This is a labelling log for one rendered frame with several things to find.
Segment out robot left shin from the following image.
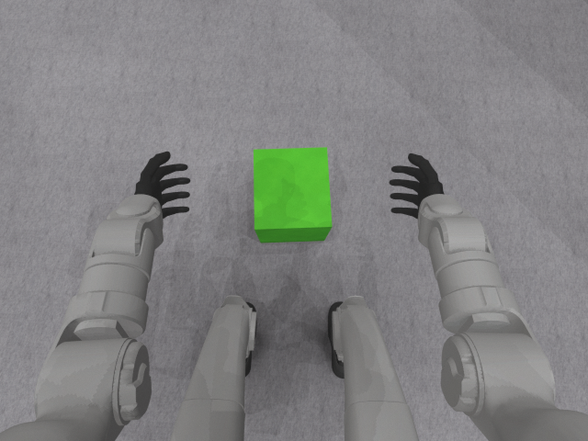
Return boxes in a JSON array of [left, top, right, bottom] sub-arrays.
[[212, 295, 250, 358]]

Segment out robot right forearm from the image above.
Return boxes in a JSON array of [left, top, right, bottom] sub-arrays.
[[418, 194, 556, 402]]

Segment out robot left upper arm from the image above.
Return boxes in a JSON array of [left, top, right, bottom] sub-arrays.
[[0, 338, 152, 441]]

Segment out robot left forearm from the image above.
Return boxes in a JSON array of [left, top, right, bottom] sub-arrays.
[[34, 194, 164, 418]]

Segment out robot right upper arm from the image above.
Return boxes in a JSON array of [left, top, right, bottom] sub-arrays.
[[441, 332, 588, 441]]

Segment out carton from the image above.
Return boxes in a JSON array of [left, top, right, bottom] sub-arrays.
[[254, 147, 333, 243]]

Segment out left robot foot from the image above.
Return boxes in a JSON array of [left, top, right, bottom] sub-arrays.
[[245, 302, 257, 376]]

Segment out right robot hand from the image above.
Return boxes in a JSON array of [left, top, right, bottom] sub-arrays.
[[390, 153, 445, 220]]

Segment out left robot hand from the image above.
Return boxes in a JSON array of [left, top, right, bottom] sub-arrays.
[[134, 152, 190, 219]]

